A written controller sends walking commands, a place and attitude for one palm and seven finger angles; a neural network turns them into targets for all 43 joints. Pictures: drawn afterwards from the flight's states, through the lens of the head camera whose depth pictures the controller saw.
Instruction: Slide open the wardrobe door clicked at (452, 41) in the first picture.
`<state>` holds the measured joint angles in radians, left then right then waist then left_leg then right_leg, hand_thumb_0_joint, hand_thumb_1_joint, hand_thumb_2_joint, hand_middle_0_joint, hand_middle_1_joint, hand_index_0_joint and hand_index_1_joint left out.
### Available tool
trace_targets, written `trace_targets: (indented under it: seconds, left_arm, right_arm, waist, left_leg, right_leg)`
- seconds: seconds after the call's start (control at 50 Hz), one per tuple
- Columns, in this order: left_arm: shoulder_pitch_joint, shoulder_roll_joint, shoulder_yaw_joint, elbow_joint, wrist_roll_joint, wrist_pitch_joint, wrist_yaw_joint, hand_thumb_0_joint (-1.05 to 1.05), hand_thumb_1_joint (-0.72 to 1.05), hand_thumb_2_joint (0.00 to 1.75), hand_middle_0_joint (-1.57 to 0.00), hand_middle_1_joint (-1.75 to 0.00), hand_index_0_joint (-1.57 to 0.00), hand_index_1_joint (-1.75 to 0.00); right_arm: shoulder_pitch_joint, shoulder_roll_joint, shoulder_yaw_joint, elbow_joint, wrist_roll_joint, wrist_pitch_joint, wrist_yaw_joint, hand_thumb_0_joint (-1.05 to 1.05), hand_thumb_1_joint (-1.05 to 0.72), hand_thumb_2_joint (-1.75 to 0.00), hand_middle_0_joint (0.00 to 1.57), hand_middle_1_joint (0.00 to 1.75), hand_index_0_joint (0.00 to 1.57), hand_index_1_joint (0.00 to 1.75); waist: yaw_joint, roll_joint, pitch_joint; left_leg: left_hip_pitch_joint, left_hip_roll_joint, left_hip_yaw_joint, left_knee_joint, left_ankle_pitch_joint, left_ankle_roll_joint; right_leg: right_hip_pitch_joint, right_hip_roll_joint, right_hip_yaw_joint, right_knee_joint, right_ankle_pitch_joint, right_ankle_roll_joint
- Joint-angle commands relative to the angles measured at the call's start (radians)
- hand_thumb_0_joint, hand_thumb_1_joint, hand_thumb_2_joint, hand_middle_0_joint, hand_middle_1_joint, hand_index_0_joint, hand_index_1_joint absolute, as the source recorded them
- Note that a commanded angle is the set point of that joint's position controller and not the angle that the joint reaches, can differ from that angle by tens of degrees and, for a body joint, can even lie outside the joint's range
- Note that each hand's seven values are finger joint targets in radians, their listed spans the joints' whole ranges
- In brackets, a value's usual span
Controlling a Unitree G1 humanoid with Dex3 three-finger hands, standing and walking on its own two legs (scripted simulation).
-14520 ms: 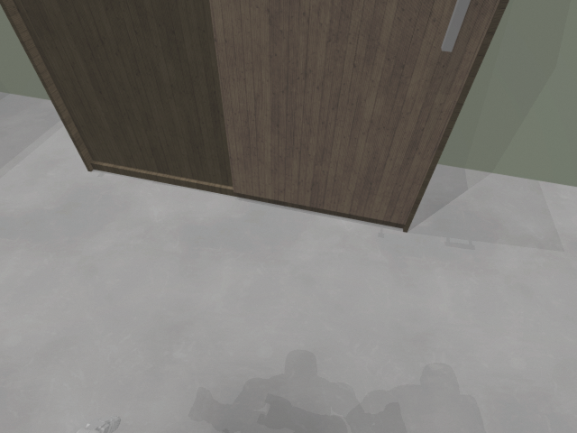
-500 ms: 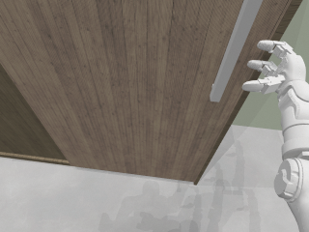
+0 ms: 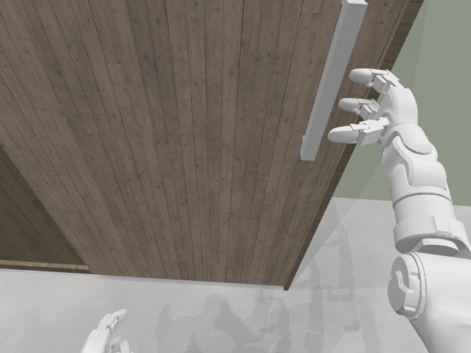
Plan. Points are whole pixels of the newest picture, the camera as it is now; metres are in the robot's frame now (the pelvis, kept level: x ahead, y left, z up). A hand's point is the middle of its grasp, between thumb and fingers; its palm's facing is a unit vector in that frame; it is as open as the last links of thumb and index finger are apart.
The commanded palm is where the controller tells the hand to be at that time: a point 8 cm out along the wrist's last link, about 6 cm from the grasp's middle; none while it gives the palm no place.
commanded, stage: feel for the door with the fingertips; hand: right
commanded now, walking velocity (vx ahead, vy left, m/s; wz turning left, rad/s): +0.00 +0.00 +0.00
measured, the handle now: (324, 88) +0.53 -0.10 +0.22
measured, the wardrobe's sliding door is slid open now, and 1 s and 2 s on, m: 0.00 0.00 0.00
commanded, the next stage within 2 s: slide the fingers in behind the handle in 0.32 s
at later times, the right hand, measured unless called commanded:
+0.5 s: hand (350, 101) +0.49 -0.14 +0.22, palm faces -0.02 +1.00 +0.01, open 13.5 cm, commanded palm +0.47 -0.19 +0.21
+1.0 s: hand (343, 106) +0.48 -0.13 +0.21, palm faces -0.02 +1.00 +0.01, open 13.9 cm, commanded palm +0.46 -0.17 +0.21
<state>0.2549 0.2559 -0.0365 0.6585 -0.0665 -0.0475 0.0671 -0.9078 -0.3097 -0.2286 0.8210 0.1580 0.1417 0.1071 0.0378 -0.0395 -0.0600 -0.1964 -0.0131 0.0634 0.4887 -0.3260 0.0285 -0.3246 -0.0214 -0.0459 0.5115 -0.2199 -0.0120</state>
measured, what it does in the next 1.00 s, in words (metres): stands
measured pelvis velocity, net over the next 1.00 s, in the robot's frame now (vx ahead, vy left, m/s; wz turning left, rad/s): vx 0.00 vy -0.01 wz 0.02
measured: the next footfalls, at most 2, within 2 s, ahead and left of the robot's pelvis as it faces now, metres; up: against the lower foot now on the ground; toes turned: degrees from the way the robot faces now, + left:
none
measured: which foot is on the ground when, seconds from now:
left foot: down 0.00-1.00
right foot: down 0.00-1.00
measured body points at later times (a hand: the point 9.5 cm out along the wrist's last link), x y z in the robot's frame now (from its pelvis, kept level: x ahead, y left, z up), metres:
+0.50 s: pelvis -0.01 +0.00 +0.00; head +0.02 +0.01 +0.45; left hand -0.02 +0.28 -0.13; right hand +0.48 -0.19 +0.22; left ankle -0.04 +0.10 -0.74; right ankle +0.03 -0.11 -0.74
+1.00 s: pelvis +0.00 -0.01 +0.00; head +0.02 +0.00 +0.45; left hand +0.06 +0.25 -0.12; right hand +0.48 -0.18 +0.22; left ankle -0.04 +0.10 -0.74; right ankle +0.03 -0.11 -0.74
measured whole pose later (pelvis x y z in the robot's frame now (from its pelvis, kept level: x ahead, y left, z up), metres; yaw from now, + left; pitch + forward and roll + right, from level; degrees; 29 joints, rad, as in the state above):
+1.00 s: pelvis +0.00 -0.01 +0.00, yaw +1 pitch +5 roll +1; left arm 0.36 0.27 -0.02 0.70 -0.05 -0.10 0.04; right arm -1.03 -0.34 -0.25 1.01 0.13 0.01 0.09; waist 0.08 -0.04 -0.06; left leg -0.29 -0.01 0.05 0.53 -0.33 0.02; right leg -0.41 -0.02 -0.06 0.56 -0.23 -0.02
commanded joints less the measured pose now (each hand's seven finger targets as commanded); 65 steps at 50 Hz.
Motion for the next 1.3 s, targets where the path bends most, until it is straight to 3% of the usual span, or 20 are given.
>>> trace_targets:
  seconds: [0.0,0.12,0.16,0.24,0.34,0.42,0.5,0.56,0.58,0.66,0.72,0.78,0.84,0.96,1.04,1.14,1.18,1.24,1.26,1.28]
  left_arm:
    - [0.048,0.145,0.050,-0.070,0.006,-0.029,0.023,0.00,0.90,0.90,-0.20,-0.30,-0.20,-0.30]
    - [0.089,0.155,0.055,-0.058,0.009,-0.046,0.018,0.00,0.90,0.90,-0.20,-0.30,-0.20,-0.30]
    - [0.110,0.163,0.059,-0.051,0.011,-0.049,0.019,0.00,0.90,0.90,-0.20,-0.30,-0.20,-0.30]
    - [0.136,0.169,0.064,-0.042,0.011,-0.061,0.013,0.00,0.90,0.90,-0.20,-0.30,-0.20,-0.30]
    - [0.179,0.180,0.072,-0.028,0.016,-0.068,0.011,0.00,0.90,0.90,-0.20,-0.30,-0.20,-0.30]
    - [0.200,0.181,0.076,-0.014,0.014,-0.071,0.011,0.00,0.90,0.90,-0.20,-0.30,-0.20,-0.30]
    - [0.211,0.182,0.080,-0.013,0.017,-0.082,0.006,0.00,0.90,0.90,-0.20,-0.30,-0.20,-0.30]
    - [0.226,0.186,0.081,-0.011,0.021,-0.084,0.006,0.00,0.90,0.90,-0.20,-0.30,-0.20,-0.30]
    - [0.216,0.187,0.078,-0.019,0.019,-0.084,0.005,0.00,0.90,0.90,-0.20,-0.30,-0.20,-0.30]
    - [0.215,0.182,0.077,-0.027,0.018,-0.081,0.004,0.00,0.90,0.90,-0.20,-0.30,-0.20,-0.30]
    - [0.195,0.174,0.075,-0.039,0.014,-0.087,0.000,0.00,0.90,0.90,-0.20,-0.30,-0.20,-0.30]
    - [0.186,0.176,0.074,-0.049,0.014,-0.089,-0.004,0.00,0.90,0.90,-0.20,-0.30,-0.20,-0.30]
    - [0.172,0.169,0.075,-0.049,0.013,-0.091,-0.005,0.00,0.90,0.90,-0.20,-0.30,-0.20,-0.30]
    - [0.162,0.164,0.071,-0.045,0.016,-0.089,-0.008,0.00,0.90,0.90,-0.20,-0.30,-0.20,-0.30]
    - [0.147,0.159,0.073,-0.042,0.014,-0.088,-0.009,0.00,0.90,0.90,-0.20,-0.30,-0.20,-0.30]
    - [0.119,0.148,0.073,-0.050,0.011,-0.086,-0.016,0.00,0.90,0.90,-0.20,-0.30,-0.20,-0.30]
    - [0.116,0.153,0.071,-0.049,0.012,-0.079,-0.014,0.00,0.90,0.90,-0.20,-0.30,-0.20,-0.30]
    - [0.112,0.147,0.066,-0.050,0.016,-0.066,-0.012,0.00,0.90,0.90,-0.20,-0.30,-0.20,-0.30]
    - [0.116,0.150,0.069,-0.054,0.019,-0.061,-0.011,0.00,0.90,0.90,-0.20,-0.30,-0.20,-0.30]
    - [0.101,0.145,0.065,-0.063,0.018,-0.059,-0.012,0.00,0.90,0.90,-0.20,-0.30,-0.20,-0.30]
  right_arm:
    - [-0.621,-0.228,-0.020,-0.093,-0.001,-0.097,0.012,0.00,0.50,-0.30,0.30,1.20,0.30,1.20]
    - [-0.692,-0.249,-0.030,0.003,0.003,-0.167,0.035,0.00,0.50,-0.30,0.30,1.20,0.30,1.20]
    - [-0.697,-0.256,-0.027,0.037,0.002,-0.183,0.038,0.00,0.50,-0.30,0.30,1.20,0.30,1.20]
    - [-0.729,-0.298,-0.057,0.036,-0.007,-0.212,0.037,0.00,0.50,-0.30,0.30,1.20,0.30,1.20]
    - [-0.722,-0.364,-0.103,0.067,-0.025,-0.229,0.032,0.00,0.50,-0.30,0.30,1.20,0.30,1.20]
    - [-0.753,-0.341,-0.078,0.090,-0.029,-0.222,0.035,0.00,0.50,-0.30,0.30,1.20,0.30,1.20]
    - [-0.725,-0.319,-0.073,0.071,-0.025,-0.226,0.035,0.00,0.50,-0.30,0.30,1.20,0.30,1.20]
    - [-0.700,-0.332,-0.087,0.097,-0.018,-0.225,0.032,0.00,0.50,-0.30,0.30,1.20,0.30,1.20]
    - [-0.686,-0.355,-0.108,0.090,-0.022,-0.225,0.034,0.00,0.50,-0.30,0.30,1.20,0.30,1.20]
    - [-0.678,-0.335,-0.082,0.095,-0.029,-0.219,0.034,0.00,0.50,-0.30,0.30,1.20,0.30,1.20]
    - [-0.695,-0.277,-0.048,0.055,-0.030,-0.216,0.027,0.00,0.50,-0.30,0.30,1.20,0.30,1.20]
    - [-0.662,-0.263,-0.055,0.031,-0.014,-0.210,0.022,0.00,0.50,-0.30,0.30,1.20,0.30,1.20]
    - [-0.727,-0.233,-0.029,-0.033,-0.018,-0.209,0.012,0.00,0.50,-0.30,0.30,1.20,0.30,1.20]
    - [-0.702,-0.205,-0.018,-0.062,-0.012,-0.200,-0.020,0.00,0.50,-0.30,0.30,1.20,0.30,1.20]
    - [-0.711,-0.180,-0.006,-0.079,-0.018,-0.183,-0.025,0.00,0.50,-0.30,0.30,1.20,0.30,1.20]
    - [-0.673,-0.095,0.047,-0.158,0.001,-0.167,-0.024,0.00,0.50,-0.30,0.30,1.20,0.30,1.20]
    - [-0.622,-0.122,0.007,-0.122,0.009,-0.145,-0.035,0.00,0.50,-0.30,0.30,1.20,0.30,1.20]
    - [-0.648,-0.153,-0.013,-0.107,-0.011,-0.127,-0.057,0.00,0.50,-0.30,0.30,1.20,0.30,1.20]
    - [-0.626,-0.205,-0.057,-0.121,-0.019,-0.135,-0.071,0.00,0.50,-0.30,0.30,1.20,0.30,1.20]
    - [-0.629,-0.190,-0.043,-0.142,-0.025,-0.139,-0.074,0.00,0.50,-0.30,0.30,1.20,0.30,1.20]
  waist:
    - [0.057,0.071,-0.231]
    - [0.067,0.049,-0.268]
    - [0.081,0.090,-0.264]
    - [0.069,0.027,-0.313]
    - [0.068,0.055,-0.319]
    - [0.090,0.032,-0.263]
    - [0.081,0.003,-0.292]
    - [0.086,0.072,-0.272]
    - [0.069,0.061,-0.290]
    - [0.079,0.056,-0.269]
    - [0.078,0.002,-0.281]
    - [0.070,0.050,-0.306]
    - [0.076,0.003,-0.319]
    - [0.072,0.050,-0.313]
    - [0.068,0.017,-0.336]
    - [0.060,0.003,-0.351]
    - [0.047,0.071,-0.328]
    - [0.045,0.061,-0.288]
    - [0.032,0.076,-0.311]
    - [0.030,0.057,-0.330]
  left_leg:
    - [-0.106,0.003,-0.046,-0.074,0.371,-0.017]
    - [-0.123,0.002,-0.054,-0.062,0.353,-0.016]
    - [-0.123,0.002,-0.052,-0.063,0.344,-0.022]
    - [-0.125,-0.003,-0.053,-0.053,0.332,-0.015]
    - [-0.105,-0.008,-0.056,-0.054,0.348,-0.020]
    - [-0.159,-0.013,-0.055,-0.072,0.289,-0.022]
    - [-0.174,-0.017,-0.047,-0.069,0.268,-0.016]
    - [-0.157,-0.015,-0.041,-0.072,0.255,-0.020]
    - [-0.145,-0.016,-0.048,-0.065,0.270,-0.019]
    - [-0.156,-0.013,-0.042,-0.063,0.260,-0.019]
    - [-0.204,-0.018,-0.037,-0.054,0.241,-0.015]
    - [-0.181,-0.019,-0.035,-0.047,0.267,-0.015]
    - [-0.200,-0.020,-0.033,-0.040,0.276,-0.012]
    - [-0.173,-0.022,-0.026,-0.038,0.309,-0.011]
    - [-0.184,-0.022,-0.028,-0.031,0.333,-0.008]
    - [-0.169,-0.024,-0.023,-0.029,0.384,-0.006]
    - [-0.140,-0.024,-0.021,-0.033,0.393,-0.008]
    - [-0.129,-0.018,-0.027,-0.039,0.380,-0.011]
    - [-0.095,-0.016,-0.028,-0.038,0.393,-0.010]
    - [-0.087,-0.014,-0.035,-0.035,0.407,-0.010]
  right_leg:
    - [0.231,0.020,0.046,-0.012,0.202,-0.043]
    - [0.217,0.024,0.053,0.004,0.183,-0.042]
    - [0.194,0.022,0.053,0.007,0.170,-0.046]
    - [0.206,0.019,0.057,0.006,0.176,-0.039]
    - [0.171,0.017,0.050,0.002,0.177,-0.043]
    - [0.163,0.014,0.048,0.000,0.133,-0.045]
    - [0.200,0.009,0.054,0.001,0.149,-0.041]
    - [0.164,0.008,0.052,0.000,0.130,-0.046]
    - [0.161,0.010,0.050,-0.003,0.134,-0.045]
    - [0.158,0.007,0.047,0.004,0.132,-0.044]
    - [0.210,0.001,0.058,0.006,0.139,-0.036]
    - [0.217,0.001,0.058,0.010,0.164,-0.038]
    - [0.258,-0.003,0.063,0.014,0.189,-0.033]
    - [0.259,-0.002,0.065,0.021,0.231,-0.034]
    - [0.292,-0.001,0.069,0.024,0.258,-0.029]
    - [0.334,-0.002,0.069,0.029,0.327,-0.027]
    - [0.288,0.003,0.066,0.020,0.307,-0.032]
    - [0.236,0.011,0.055,0.009,0.261,-0.036]
    - [0.232,0.013,0.051,0.013,0.276,-0.039]
    - [0.238,0.015,0.049,0.008,0.278,-0.038]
